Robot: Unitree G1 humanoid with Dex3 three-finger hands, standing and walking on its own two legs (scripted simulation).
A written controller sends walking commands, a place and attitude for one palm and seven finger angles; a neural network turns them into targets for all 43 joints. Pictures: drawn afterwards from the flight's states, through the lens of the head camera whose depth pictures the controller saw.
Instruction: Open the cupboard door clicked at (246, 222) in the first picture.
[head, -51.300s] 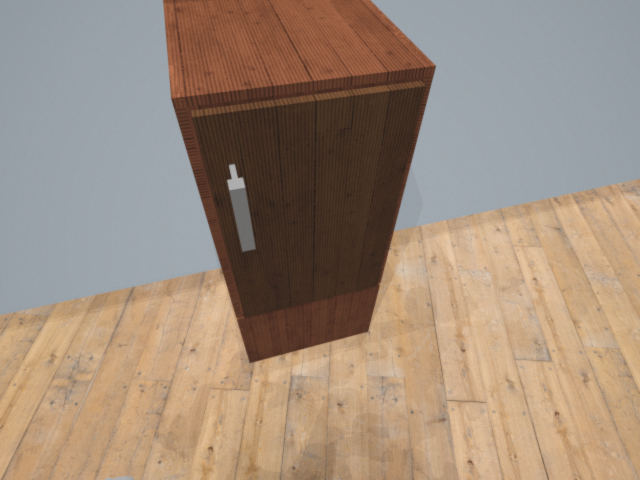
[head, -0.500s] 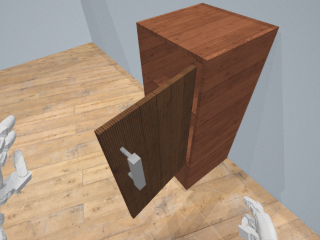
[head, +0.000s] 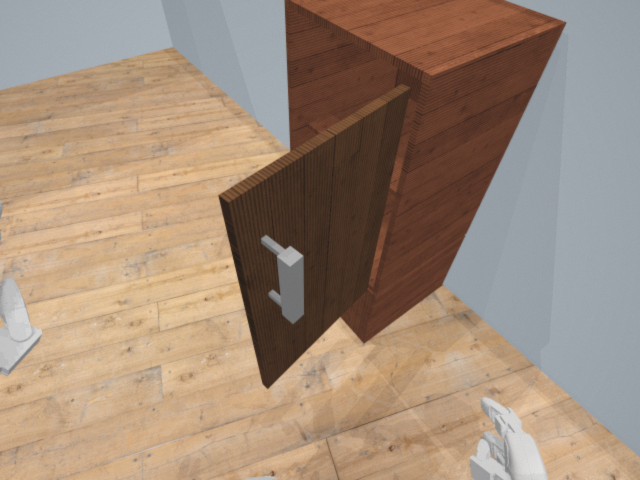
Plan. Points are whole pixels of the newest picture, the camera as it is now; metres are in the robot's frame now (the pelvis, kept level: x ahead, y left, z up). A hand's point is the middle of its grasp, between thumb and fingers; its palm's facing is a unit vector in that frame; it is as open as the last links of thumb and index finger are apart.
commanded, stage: step back with the hand held close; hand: left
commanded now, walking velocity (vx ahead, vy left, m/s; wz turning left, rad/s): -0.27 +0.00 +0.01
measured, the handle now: (281, 279) +0.39 +0.09 +0.00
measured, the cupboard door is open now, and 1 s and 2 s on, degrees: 100 100 100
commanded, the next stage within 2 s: stop stepping back and stand still in 0.52 s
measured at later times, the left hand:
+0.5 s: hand (21, 402) +0.15 +0.24 +0.17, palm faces +0.39 -0.81 -0.45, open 7.5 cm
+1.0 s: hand out of the picture +0.10 +0.25 +0.17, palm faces +0.39 -0.82 -0.41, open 7.5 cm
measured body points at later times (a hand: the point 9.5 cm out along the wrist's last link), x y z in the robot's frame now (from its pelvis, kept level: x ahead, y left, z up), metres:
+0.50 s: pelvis -0.07 -0.01 +0.00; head -0.03 +0.01 +0.45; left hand +0.12 +0.28 +0.19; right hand +0.11 -0.24 -0.08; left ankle +0.07 +0.09 -0.72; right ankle -0.16 -0.13 -0.73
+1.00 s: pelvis -0.11 -0.01 +0.01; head -0.10 +0.02 +0.46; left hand +0.08 +0.29 +0.19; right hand +0.03 -0.25 -0.06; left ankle -0.03 +0.08 -0.73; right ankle -0.16 -0.12 -0.72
